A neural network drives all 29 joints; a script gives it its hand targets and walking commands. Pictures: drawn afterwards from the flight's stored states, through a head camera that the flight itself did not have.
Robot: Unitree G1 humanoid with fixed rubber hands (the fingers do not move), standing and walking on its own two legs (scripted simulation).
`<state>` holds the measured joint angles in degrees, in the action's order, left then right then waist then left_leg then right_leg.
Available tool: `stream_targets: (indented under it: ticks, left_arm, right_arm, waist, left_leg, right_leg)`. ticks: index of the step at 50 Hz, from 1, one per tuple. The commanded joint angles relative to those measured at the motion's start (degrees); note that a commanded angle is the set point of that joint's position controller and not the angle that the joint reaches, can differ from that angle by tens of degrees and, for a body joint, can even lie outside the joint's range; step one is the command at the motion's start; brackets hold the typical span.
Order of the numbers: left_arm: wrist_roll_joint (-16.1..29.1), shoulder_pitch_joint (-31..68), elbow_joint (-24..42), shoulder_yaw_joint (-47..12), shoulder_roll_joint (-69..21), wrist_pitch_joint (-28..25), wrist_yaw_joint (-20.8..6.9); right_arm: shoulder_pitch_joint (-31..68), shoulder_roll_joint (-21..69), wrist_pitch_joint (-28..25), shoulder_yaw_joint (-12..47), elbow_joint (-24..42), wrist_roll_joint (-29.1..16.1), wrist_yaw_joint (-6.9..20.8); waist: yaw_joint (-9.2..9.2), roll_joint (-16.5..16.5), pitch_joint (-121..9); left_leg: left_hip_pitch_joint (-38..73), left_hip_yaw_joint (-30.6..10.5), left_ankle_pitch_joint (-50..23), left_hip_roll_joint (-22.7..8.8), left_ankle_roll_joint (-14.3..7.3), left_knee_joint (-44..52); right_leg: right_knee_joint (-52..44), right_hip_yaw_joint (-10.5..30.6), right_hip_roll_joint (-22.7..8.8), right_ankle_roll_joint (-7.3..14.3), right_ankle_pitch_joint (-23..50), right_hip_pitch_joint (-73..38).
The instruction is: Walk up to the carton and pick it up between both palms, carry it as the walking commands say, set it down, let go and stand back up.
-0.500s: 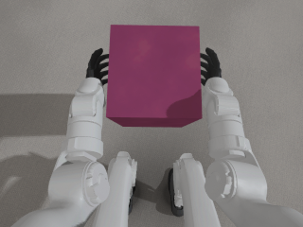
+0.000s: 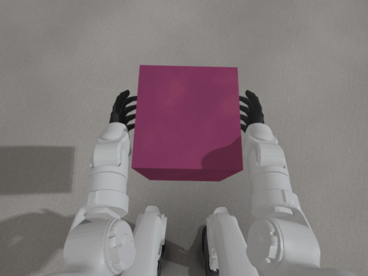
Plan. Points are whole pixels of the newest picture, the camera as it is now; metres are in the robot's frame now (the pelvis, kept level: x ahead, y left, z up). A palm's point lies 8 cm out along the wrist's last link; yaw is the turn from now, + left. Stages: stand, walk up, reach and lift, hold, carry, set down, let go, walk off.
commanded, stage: reach and lift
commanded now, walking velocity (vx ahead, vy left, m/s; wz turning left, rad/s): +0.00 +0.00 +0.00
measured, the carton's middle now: (186, 133) +0.44 +0.01 -0.10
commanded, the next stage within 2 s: none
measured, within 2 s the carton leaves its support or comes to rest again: neither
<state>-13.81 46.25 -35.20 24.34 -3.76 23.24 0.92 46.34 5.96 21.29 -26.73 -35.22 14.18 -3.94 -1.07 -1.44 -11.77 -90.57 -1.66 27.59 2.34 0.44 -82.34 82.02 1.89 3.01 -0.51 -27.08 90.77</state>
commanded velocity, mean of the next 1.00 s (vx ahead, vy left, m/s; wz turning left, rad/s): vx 0.00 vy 0.00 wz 0.00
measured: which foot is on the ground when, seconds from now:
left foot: down 0.00-1.00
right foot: down 0.00-1.00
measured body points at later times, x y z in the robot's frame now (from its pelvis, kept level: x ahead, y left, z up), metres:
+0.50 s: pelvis +0.02 +0.00 +0.07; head +0.18 +0.00 +0.49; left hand +0.42 +0.15 +0.02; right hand +0.43 -0.14 +0.03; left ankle +0.08 +0.12 -0.56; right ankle +0.08 -0.12 -0.56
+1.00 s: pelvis +0.04 +0.00 +0.13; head +0.15 +0.00 +0.57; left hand +0.40 +0.15 +0.09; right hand +0.41 -0.14 +0.10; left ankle +0.08 +0.12 -0.56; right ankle +0.08 -0.12 -0.56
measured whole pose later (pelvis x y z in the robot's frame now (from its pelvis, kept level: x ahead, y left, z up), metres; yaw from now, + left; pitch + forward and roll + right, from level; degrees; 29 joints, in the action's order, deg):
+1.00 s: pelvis +0.04 +0.00 +0.13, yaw +0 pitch +20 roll +0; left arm -17.1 28.1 -27.0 23.1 -9.5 22.6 -2.0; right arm 28.5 11.4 21.4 -23.9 -27.0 18.0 -1.0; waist -1.1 -0.8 -5.7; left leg -48.8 -2.4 17.7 1.7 0.3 -47.0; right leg 46.9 2.9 2.5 0.2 -17.3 49.1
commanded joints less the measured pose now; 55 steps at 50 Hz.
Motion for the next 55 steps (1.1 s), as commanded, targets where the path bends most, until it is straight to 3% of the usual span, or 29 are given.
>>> stream_targets:
  ticks: [1, 33, 55]
  left_arm:
    - [9.5, 36.1, 0.0, -30.7, -58.4, -2.3, -13.8]
    - [6.7, 19.0, 4.1, -33.3, -59.1, -3.6, -15.6]
    - [5.8, 12.0, 7.6, -35.4, -60.0, -1.4, -16.4]
  right_arm:
    - [34.3, 59.1, -0.6, 31.6, -3.3, -8.7, 14.8]
    - [16.6, 60.6, -1.6, 35.6, 1.2, -6.0, 16.4]
    - [9.5, 60.3, 0.6, 37.0, 4.5, -4.4, 17.8]
  waist:
    - [-0.74, 1.1, -47.8]
    - [-0.54, 0.8, -35.7]
    - [-0.11, 1.5, -25.5]
  left_leg:
    - [30.6, 1.1, -15.1, 7.1, 0.7, 10.8]
    - [49.5, -1.5, -23.4, 5.0, -0.3, 30.2]
    - [66.4, -2.4, -26.4, 3.7, -0.2, 43.9]
  right_leg:
    - [-10.2, -1.4, 7.1, -0.7, 13.3, -27.8]
    - [-30.7, 2.3, 4.8, 0.0, 22.0, -50.3]
    - [-43.8, 2.8, 3.5, 0.6, 23.6, -64.8]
